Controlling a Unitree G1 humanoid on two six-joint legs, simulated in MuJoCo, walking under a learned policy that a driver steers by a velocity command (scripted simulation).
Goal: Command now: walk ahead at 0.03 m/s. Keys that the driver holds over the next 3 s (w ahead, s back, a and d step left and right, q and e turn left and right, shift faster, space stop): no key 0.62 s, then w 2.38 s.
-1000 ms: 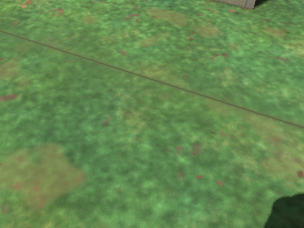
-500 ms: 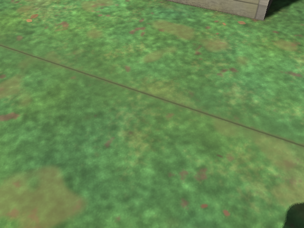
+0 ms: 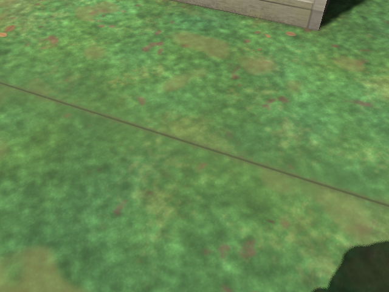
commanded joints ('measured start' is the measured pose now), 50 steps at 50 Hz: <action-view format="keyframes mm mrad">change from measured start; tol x32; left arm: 1 181 54 15 33 22 17 -4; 50 34 98 44 -51 -55 -133 -51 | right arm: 1 -42 -106 -19 -47 19 0 -14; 50 206 -95 -50 101 19 -91 33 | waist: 1 67 93 -21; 50 -42 72 52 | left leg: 1 -190 215 -245 -243 -550 37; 23 168 113 -96 35 105 -13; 40 -286 128 -49 377 -359 19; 45 339 46 27 107 -150 12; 47 602 454 -741 -255 -323 223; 50 414 408 -506 -260 -248 147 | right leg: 1 245 23 -51 -129 91 -41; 5 -97 -23 43 -370 -241 -93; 31 106 25 -28 -274 250 -66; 39 189 -299 423 -496 -311 -303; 44 51 -140 130 -361 25 -185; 48 -469 60 48 608 -157 -85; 50 -474 -37 38 601 48 -127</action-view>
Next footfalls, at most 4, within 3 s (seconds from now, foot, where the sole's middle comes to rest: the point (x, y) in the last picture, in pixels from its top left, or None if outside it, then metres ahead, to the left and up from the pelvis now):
0.04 right None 0.07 -0.14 -0.77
1.42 right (235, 273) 0.57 -0.11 -0.77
1.98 left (167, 199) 0.87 0.14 -0.77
2.56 right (219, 137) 1.20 -0.08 -0.77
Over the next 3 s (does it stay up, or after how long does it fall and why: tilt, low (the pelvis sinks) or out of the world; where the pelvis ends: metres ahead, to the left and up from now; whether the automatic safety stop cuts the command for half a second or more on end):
stays up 1.25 0.01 0.01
